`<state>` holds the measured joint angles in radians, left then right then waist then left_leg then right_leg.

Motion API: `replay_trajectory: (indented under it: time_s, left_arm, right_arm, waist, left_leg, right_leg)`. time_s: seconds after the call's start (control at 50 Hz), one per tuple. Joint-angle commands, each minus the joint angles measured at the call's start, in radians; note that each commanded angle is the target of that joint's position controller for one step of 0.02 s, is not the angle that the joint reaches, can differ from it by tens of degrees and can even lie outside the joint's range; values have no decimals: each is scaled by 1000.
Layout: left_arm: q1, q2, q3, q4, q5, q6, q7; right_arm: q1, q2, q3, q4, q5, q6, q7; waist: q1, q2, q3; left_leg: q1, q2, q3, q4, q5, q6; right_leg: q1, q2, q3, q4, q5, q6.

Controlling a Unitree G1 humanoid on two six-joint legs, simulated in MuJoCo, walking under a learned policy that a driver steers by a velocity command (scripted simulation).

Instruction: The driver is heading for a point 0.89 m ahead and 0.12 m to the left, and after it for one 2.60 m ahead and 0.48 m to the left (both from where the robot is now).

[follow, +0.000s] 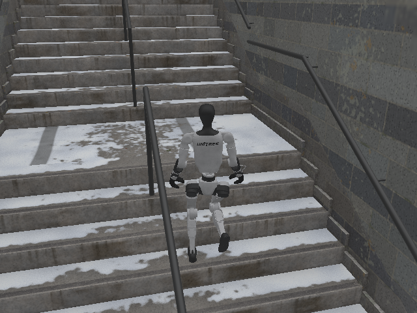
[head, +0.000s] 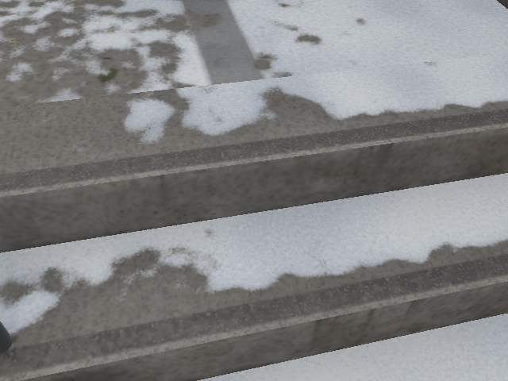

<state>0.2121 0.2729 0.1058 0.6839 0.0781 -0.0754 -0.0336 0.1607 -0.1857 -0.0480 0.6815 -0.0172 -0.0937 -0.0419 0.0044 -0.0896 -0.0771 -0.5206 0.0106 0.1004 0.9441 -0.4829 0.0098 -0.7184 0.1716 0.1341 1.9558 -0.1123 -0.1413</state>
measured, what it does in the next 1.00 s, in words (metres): climbs, turning left: right foot 0.16 m higher, then left foot 0.17 m higher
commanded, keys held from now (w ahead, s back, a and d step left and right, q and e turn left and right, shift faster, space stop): w+shift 0.08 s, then w+q+shift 0.68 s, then w+shift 0.06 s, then e+shift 0.18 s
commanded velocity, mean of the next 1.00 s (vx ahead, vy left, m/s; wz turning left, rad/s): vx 0.94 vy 0.00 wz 0.37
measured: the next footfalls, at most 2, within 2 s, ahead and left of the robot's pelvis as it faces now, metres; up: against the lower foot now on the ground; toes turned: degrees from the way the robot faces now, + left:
right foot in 0.24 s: +0.38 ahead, -0.11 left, +0.16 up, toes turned -3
left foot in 0.66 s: +0.64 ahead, +0.08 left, +0.33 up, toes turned +15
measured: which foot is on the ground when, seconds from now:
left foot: down 0.00-0.26, up 0.28-0.64, down 0.66-1.00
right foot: up 0.00-0.22, down 0.24-0.64, up 0.66-0.98, down 1.00-1.00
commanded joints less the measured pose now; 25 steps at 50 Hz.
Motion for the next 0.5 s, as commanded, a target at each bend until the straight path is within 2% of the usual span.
replay_trajectory:
  time_s: [0.02, 0.04, 0.06, 0.08, 0.1, 0.12, 0.14, 0.16, 0.18, 0.2, 0.22, 0.24, 0.26, 0.28, 0.3, 0.32, 0.34, 0.36, 0.38, 0.4, 0.42, 0.44, 0.46, 0.48, 0.5]
  left_arm:
    - [-95, -214, -108, -157, -8, 41, -2]
    - [-204, -214, -122, -197, -33, 50, 8]
    - [-340, -191, -126, -266, -40, 46, 24]
    - [-413, -208, -131, -306, -37, 53, 35]
    - [-464, -220, -139, -333, -31, 56, 45]
    - [-465, -193, -143, -366, -47, 47, 51]
    - [-497, -184, -155, -391, -54, 41, 45]
    - [-410, -161, -162, -378, -63, 47, 21]
    - [-334, -73, -132, -280, -75, 45, -2]
    - [-146, -91, -122, -257, -76, 42, 16]
    - [35, -41, -89, -244, -71, 63, 29]
    - [115, 26, -50, -232, -59, 79, 40]
    - [86, 147, -5, -222, -37, 56, 39]
    - [106, 247, 27, -137, -30, 39, 47]
    - [31, 150, 12, -149, -8, 30, 39]
    - [-34, 101, 4, -82, -30, 7, 33]
    - [-10, 31, -10, 11, -45, -14, 26]
    - [33, -42, -28, 97, -43, -29, 20]
    - [75, -113, -47, 161, -39, -43, 14]
    - [110, -139, -61, 191, -34, -55, 17]
    - [110, -152, -69, 223, -28, -70, 12]
    - [125, -123, -66, 258, -26, -83, 10]
    - [120, -101, -67, 278, -30, -95, 7]
    - [131, -81, -71, 305, -19, -100, 10]
    - [117, -112, -86, 327, -36, -95, 1]
  right_arm:
    - [140, 108, 33, 139, -6, -53, 36]
    - [159, 85, 36, 178, -13, -61, 44]
    - [152, 63, 32, 202, -27, -70, 49]
    - [222, 10, 20, 243, -41, -70, 46]
    - [278, 0, 23, 287, -34, -73, 47]
    - [309, -42, 13, 311, -4, -79, 50]
    - [354, -47, 14, 345, 26, -69, 39]
    - [279, -93, 8, 312, 69, -55, 20]
    - [242, -125, 14, 232, 108, -72, 8]
    - [252, -295, -30, 202, 79, -101, 10]
    - [174, -422, -80, 159, 66, -123, 17]
    - [111, -388, -100, 137, 53, -124, 42]
    - [71, -280, -97, 95, 42, -123, 57]
    - [115, -128, -76, 28, 52, -117, 90]
    - [174, -60, -65, 5, 9, -103, 76]
    - [63, -21, -56, -59, -17, -89, 72]
    - [23, 61, -20, -92, -44, -73, 69]
    - [37, 108, 11, -104, -48, -56, 65]
    - [52, 127, 23, -92, -29, -34, 72]
    - [49, 116, 31, -84, -12, -9, 73]
    - [-18, 133, 45, -108, -5, 7, 63]
    - [-91, 152, 54, -151, 13, 30, 42]
    - [-147, 149, 60, -190, 15, 46, 29]
    - [-217, 166, 69, -225, 13, 64, 20]
    - [-306, 163, 86, -269, 11, 65, 7]
  waist:
    - [60, 70, 155]
    - [53, 67, 250]
    - [58, 60, 317]
    - [22, 122, 302]
    - [9, 161, 265]
    - [43, 147, 279]
    - [42, 109, 260]
    - [114, 76, 169]
    - [99, -21, -40]
    - [155, 157, -181]
    - [268, 299, -305]
    - [324, 269, -400]
    - [290, 70, -394]
    - [218, -314, -458]
    - [131, -51, -475]
    - [78, 51, -327]
    - [19, 136, -143]
    - [-16, 107, -37]
    - [-31, 99, 15]
    - [-37, 90, 39]
    - [-54, 109, 98]
    - [-55, 28, 126]
    - [-86, 60, 172]
    - [-94, 30, 174]
    - [-132, 91, 232]
  left_leg:
    - [234, 240, -368, -570, 119, 99]
    - [167, 203, -222, -657, 216, 74]
    - [92, 188, -126, -752, 343, 47]
    - [123, 210, -110, -810, 500, 68]
    - [196, 208, -91, -833, 606, 97]
    - [208, 183, -38, -895, 583, 82]
    - [197, 160, 1, -958, 672, 81]
    - [37, 116, 53, -1073, 703, 114]
    - [-21, 114, 1, -1003, 1365, 163]
    - [102, 178, -24, -844, 1844, 192]
    - [310, 239, -63, -600, 2145, 189]
    - [410, 241, -111, -280, 2153, 156]
    - [300, 109, -147, 141, 1382, 101]
    - [-89, -157, -263, 738, 418, 65]
    - [-238, -121, -385, 1079, 404, 72]
    - [-365, -72, -290, 1171, 455, 89]
    - [-477, -28, -262, 1224, 435, 118]
    - [-593, -13, -251, 1271, 360, 141]
    - [-663, -19, -228, 1348, 264, 160]
    - [-703, -30, -223, 1351, 198, 159]
    - [-715, -23, -233, 1294, 146, 167]
    - [-797, -38, -217, 1413, 26, 175]
    - [-813, -23, -216, 1347, 9, 183]
    - [-852, -45, -171, 1428, 3, 192]
    - [-796, -30, -130, 1174, 23, 207]
  right_leg:
    - [-540, -102, 109, 363, -203, -36]
    - [-584, -88, 46, 252, -289, -24]
    - [-557, -90, 3, 96, -334, -16]
    - [-586, -58, -63, 184, -368, -7]
    - [-654, -52, -73, 284, -428, -18]
    - [-603, -103, -94, 6, -484, -24]
    - [-496, -127, -147, -175, -478, -34]
    - [-80, -193, -291, -527, -329, -33]
    - [369, -89, -388, -602, -141, -2]
    - [537, -58, -347, -608, -169, 11]
    - [561, -64, -252, -723, -307, 18]
    - [617, -57, -153, -942, -359, 18]
    - [676, -211, 123, -1202, -363, -43]
    - [838, -459, 605, -1502, -168, -125]
    - [820, -529, 678, -1568, -217, -130]
    - [735, -516, 599, -1547, -274, -121]
    - [627, -477, 438, -1527, -192, -81]
    - [596, -421, 266, -1491, -103, -52]
    - [587, -415, 150, -1504, -38, -26]
    - [570, -433, 89, -1555, -47, -22]
    - [493, -429, 1, -1618, -29, 17]
    - [484, -469, -20, -1711, -53, 15]
    - [436, -457, -106, -1772, -103, 51]
    - [425, -454, -147, -1830, -66, 50]
    - [327, -377, -271, -1881, -19, 107]
Keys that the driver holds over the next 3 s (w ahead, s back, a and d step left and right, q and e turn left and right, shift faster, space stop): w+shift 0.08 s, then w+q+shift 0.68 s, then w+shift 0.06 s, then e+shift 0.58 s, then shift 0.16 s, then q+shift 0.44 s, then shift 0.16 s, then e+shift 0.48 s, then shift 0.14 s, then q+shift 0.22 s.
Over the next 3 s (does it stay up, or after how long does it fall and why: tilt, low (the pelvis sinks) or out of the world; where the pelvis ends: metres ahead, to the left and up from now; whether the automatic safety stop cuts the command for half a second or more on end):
stays up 1.06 0.20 0.55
